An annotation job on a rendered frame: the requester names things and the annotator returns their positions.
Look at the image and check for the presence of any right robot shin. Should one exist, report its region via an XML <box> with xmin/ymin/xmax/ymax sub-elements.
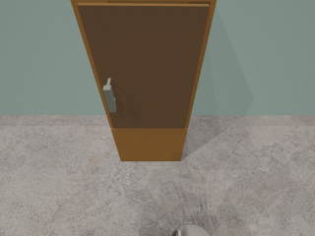
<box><xmin>182</xmin><ymin>222</ymin><xmax>193</xmax><ymax>227</ymax></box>

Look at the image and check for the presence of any handle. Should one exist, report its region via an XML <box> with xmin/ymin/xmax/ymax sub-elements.
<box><xmin>102</xmin><ymin>78</ymin><xmax>117</xmax><ymax>113</ymax></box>

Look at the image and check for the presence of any robot right thigh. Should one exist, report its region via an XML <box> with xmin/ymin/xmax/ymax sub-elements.
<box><xmin>176</xmin><ymin>224</ymin><xmax>210</xmax><ymax>236</ymax></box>

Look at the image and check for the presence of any cupboard door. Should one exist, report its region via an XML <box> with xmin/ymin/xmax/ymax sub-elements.
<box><xmin>77</xmin><ymin>3</ymin><xmax>210</xmax><ymax>129</ymax></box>

